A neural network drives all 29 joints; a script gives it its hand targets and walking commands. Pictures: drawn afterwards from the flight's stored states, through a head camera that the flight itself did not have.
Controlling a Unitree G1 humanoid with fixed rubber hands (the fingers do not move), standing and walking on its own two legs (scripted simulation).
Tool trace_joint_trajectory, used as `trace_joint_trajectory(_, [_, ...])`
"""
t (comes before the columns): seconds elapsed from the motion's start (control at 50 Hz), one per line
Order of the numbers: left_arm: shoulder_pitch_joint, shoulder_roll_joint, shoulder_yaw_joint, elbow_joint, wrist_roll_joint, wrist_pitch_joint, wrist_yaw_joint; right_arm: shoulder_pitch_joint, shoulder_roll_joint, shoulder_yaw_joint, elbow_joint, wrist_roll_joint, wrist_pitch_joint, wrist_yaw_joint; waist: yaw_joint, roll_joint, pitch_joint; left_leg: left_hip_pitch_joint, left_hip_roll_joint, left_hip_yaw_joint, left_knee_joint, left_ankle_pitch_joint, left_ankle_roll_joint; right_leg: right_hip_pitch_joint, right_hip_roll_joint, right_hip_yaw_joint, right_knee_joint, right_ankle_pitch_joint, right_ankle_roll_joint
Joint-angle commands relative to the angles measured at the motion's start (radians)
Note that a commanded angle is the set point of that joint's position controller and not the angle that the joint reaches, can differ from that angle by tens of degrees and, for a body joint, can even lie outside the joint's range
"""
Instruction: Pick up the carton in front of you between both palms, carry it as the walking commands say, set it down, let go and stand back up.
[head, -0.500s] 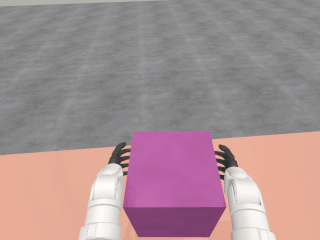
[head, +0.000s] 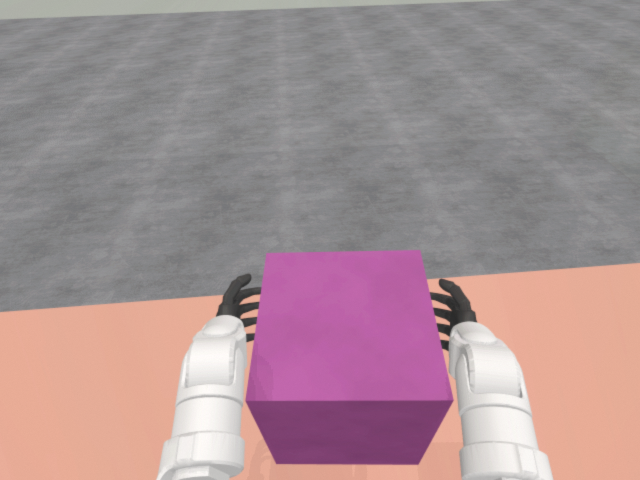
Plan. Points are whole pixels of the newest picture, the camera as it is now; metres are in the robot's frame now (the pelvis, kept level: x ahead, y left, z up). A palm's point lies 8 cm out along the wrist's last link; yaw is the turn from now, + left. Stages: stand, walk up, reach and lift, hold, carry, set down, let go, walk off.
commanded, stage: hold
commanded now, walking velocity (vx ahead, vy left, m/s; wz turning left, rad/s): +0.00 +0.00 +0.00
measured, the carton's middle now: (344, 362) +0.29 +0.00 -0.02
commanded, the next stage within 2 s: carry in 0.64 s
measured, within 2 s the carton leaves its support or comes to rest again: neither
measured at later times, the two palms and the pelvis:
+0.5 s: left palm (230, 326) +0.29 +0.15 +0.05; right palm (461, 332) +0.29 -0.15 +0.05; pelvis +0.01 +0.00 +0.00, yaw +0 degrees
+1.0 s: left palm (237, 272) +0.36 +0.15 +0.08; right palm (455, 281) +0.36 -0.15 +0.08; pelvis +0.09 +0.01 -0.02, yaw -2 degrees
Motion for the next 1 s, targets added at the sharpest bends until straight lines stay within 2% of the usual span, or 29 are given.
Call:
trace_joint_trajectory(0.0, [-0.504, -0.920, -0.553, 0.005, -0.258, -0.025, -0.235, -0.541, 0.912, 0.550, -0.020, 0.262, -0.031, 0.239, -0.001, 0.001, -0.210, 0.054, -0.051, 0.070, -0.059, 0.069, -0.004, -0.001, 0.050, -0.069, -0.073, 0.063, 0.005])
trace_joint_trajectory(0.34, [-0.440, -0.908, -0.562, -0.039, -0.265, -0.020, -0.229, -0.477, 0.905, 0.560, -0.063, 0.271, -0.023, 0.231, -0.001, 0.001, -0.225, 0.082, -0.056, 0.063, -0.062, 0.176, -0.008, 0.036, 0.054, -0.065, -0.076, 0.175, 0.011])
trace_joint_trajectory(0.6, [-0.422, -0.904, -0.568, -0.056, -0.269, -0.017, -0.227, -0.459, 0.898, 0.564, -0.080, 0.275, -0.021, 0.229, 0.000, 0.002, -0.222, 0.079, -0.057, 0.061, -0.064, 0.182, -0.009, 0.036, 0.056, -0.063, -0.076, 0.177, 0.010])
trace_joint_trajectory(0.62, [-0.441, -0.906, -0.581, -0.054, -0.277, -0.015, -0.227, -0.482, 0.900, 0.576, -0.087, 0.280, -0.018, 0.230, 0.000, -0.001, -0.211, -0.051, 0.117, 0.047, 0.016, 0.014, 0.010, -0.090, -0.116, -0.030, -0.001, 0.018, -0.007])
trace_joint_trajectory(0.64, [-0.446, -0.908, -0.583, -0.067, -0.284, -0.014, -0.226, -0.474, 0.901, 0.580, -0.088, 0.285, -0.016, 0.228, 0.000, -0.008, -0.229, -0.081, 0.107, 0.009, -0.015, -0.211, 0.013, -0.122, -0.108, 0.002, -0.031, -0.201, -0.020])
trace_joint_trajectory(0.66, [-0.448, -0.915, -0.606, -0.094, -0.297, -0.011, -0.223, -0.481, 0.905, 0.599, -0.122, 0.299, -0.015, 0.225, 0.000, -0.004, -0.204, -0.141, 0.095, 0.006, -0.027, -0.414, 0.018, -0.181, -0.098, 0.010, -0.049, -0.413, -0.026])
trace_joint_trajectory(0.68, [-0.467, -0.921, -0.630, -0.125, -0.309, -0.007, -0.219, -0.498, 0.909, 0.622, -0.152, 0.314, -0.010, 0.220, -0.002, -0.005, -0.181, -0.186, 0.090, 0.010, -0.019, -0.514, 0.024, -0.216, -0.096, 0.015, -0.049, -0.518, -0.033])
trace_joint_trajectory(0.7, [-0.478, -0.924, -0.656, -0.155, -0.325, 0.000, -0.212, -0.509, 0.915, 0.646, -0.185, 0.325, -0.002, 0.214, -0.002, -0.007, -0.175, -0.201, 0.095, 0.025, 0.006, -0.484, 0.025, -0.230, -0.105, 0.017, -0.039, -0.496, -0.036])
trace_joint_trajectory(0.74, [-0.460, -0.926, -0.698, -0.221, -0.355, 0.024, -0.193, -0.502, 0.917, 0.689, -0.251, 0.353, 0.025, 0.196, 0.003, -0.030, -0.259, -0.187, 0.090, 0.073, 0.076, -0.322, 0.022, -0.198, -0.125, 0.005, -0.019, -0.377, -0.051])
trace_joint_trajectory(0.76, [-0.445, -0.920, -0.721, -0.260, -0.369, 0.043, -0.182, -0.489, 0.916, 0.717, -0.287, 0.368, 0.044, 0.185, 0.003, -0.049, -0.302, -0.188, 0.087, 0.090, 0.109, -0.290, 0.020, -0.181, -0.141, 0.017, -0.019, -0.367, -0.063])
trace_joint_trajectory(0.8, [-0.422, -0.909, -0.766, -0.344, -0.394, 0.090, -0.159, -0.476, 0.908, 0.768, -0.367, 0.398, 0.089, 0.164, 0.003, -0.073, -0.311, -0.235, 0.085, 0.110, 0.136, -0.330, 0.018, -0.176, -0.173, 0.052, -0.032, -0.432, -0.085])
trace_joint_trajectory(0.84, [-0.400, -0.886, -0.799, -0.426, -0.414, 0.143, -0.133, -0.458, 0.883, 0.799, -0.443, 0.422, 0.141, 0.143, 0.001, -0.059, -0.269, -0.249, 0.101, 0.109, 0.098, -0.354, 0.025, -0.217, -0.178, 0.034, -0.012, -0.442, -0.084])
trace_joint_trajectory(0.86, [-0.379, -0.871, -0.807, -0.459, -0.421, 0.171, -0.118, -0.439, 0.865, 0.806, -0.475, 0.430, 0.168, 0.131, -0.002, -0.018, -0.255, -0.204, 0.137, 0.069, 0.059, -0.353, 0.039, -0.275, -0.158, -0.014, 0.052, -0.385, -0.070])
trace_joint_trajectory(0.88, [-0.360, -0.857, -0.810, -0.485, -0.428, 0.199, -0.104, -0.409, 0.846, 0.805, -0.494, 0.434, 0.195, 0.117, -0.009, 0.073, -0.253, -0.120, 0.199, -0.023, 0.001, -0.359, 0.068, -0.370, -0.120, -0.093, 0.170, -0.304, -0.045])
trace_joint_trajectory(0.9, [-0.337, -0.841, -0.818, -0.519, -0.438, 0.229, -0.090, -0.354, 0.825, 0.804, -0.509, 0.437, 0.221, 0.100, -0.018, 0.200, -0.257, -0.015, 0.277, -0.151, -0.063, -0.304, 0.114, -0.480, -0.069, -0.193, 0.322, -0.227, -0.013])
trace_joint_trajectory(0.92, [-0.326, -0.821, -0.834, -0.557, -0.453, 0.258, -0.078, -0.298, 0.814, 0.801, -0.527, 0.435, 0.245, 0.078, -0.021, 0.260, -0.219, 0.041, 0.332, -0.232, -0.065, -0.148, 0.167, -0.569, -0.057, -0.239, 0.300, -0.265, -0.003])
trace_joint_trajectory(0.94, [-0.316, -0.813, -0.851, -0.588, -0.472, 0.282, -0.067, -0.264, 0.805, 0.792, -0.561, 0.432, 0.270, 0.058, -0.021, 0.230, -0.210, 0.063, 0.333, -0.210, -0.032, 0.012, 0.184, -0.568, -0.055, -0.256, 0.235, -0.280, -0.008])
trace_joint_trajectory(0.96, [-0.284, -0.805, -0.859, -0.618, -0.488, 0.304, -0.054, -0.232, 0.799, 0.796, -0.607, 0.434, 0.294, 0.039, -0.020, 0.181, -0.241, 0.042, 0.315, -0.140, 0.014, 0.115, 0.171, -0.476, -0.052, -0.270, 0.157, -0.239, -0.010])
trace_joint_trajectory(0.98, [-0.250, -0.808, -0.862, -0.645, -0.501, 0.325, -0.041, -0.208, 0.794, 0.800, -0.653, 0.440, 0.316, 0.022, -0.014, 0.130, -0.285, -0.051, 0.280, -0.039, 0.079, 0.118, 0.135, -0.294, -0.058, -0.269, 0.076, -0.169, -0.017])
